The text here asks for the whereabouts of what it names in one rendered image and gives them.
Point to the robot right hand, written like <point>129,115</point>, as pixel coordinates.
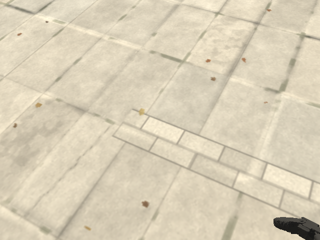
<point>303,227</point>

